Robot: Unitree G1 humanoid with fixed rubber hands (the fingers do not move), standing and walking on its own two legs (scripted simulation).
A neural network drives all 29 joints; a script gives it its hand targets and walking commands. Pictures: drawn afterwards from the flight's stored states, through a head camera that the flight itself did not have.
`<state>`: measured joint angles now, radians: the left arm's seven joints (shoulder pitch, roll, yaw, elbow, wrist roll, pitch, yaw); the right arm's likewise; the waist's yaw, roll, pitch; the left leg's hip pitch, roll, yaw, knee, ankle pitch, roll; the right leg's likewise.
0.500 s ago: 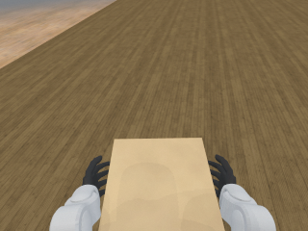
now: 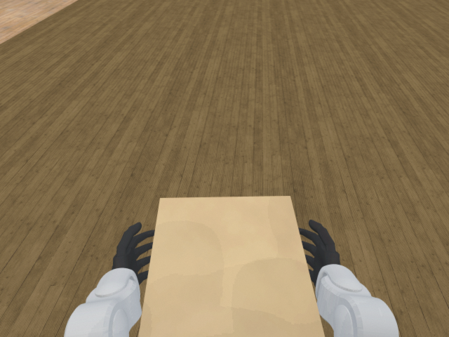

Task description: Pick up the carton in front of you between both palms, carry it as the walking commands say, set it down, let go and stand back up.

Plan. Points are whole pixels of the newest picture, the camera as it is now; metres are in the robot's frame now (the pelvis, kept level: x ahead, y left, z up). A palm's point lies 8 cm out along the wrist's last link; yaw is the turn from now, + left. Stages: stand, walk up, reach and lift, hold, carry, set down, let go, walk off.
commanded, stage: carry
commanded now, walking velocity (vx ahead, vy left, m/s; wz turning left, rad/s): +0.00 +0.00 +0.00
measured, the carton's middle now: (226, 288) +0.23 +0.00 +0.01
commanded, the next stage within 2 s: none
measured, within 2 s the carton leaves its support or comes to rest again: neither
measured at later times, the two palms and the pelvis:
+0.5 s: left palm (157, 158) +0.45 +0.13 +0.10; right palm (301, 156) +0.47 -0.17 +0.09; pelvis +0.24 -0.03 +0.01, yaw +4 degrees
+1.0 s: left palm (144, 165) +0.44 +0.16 +0.09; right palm (290, 158) +0.46 -0.14 +0.09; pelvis +0.23 -0.01 +0.01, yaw +4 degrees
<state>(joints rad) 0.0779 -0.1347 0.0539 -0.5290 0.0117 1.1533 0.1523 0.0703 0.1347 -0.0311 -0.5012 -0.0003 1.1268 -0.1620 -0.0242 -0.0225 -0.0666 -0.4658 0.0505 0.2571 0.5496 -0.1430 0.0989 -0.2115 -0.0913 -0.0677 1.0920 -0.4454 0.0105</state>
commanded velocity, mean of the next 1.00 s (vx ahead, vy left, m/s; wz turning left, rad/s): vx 0.00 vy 0.00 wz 0.00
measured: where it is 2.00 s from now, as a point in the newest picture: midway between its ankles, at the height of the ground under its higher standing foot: outside the picture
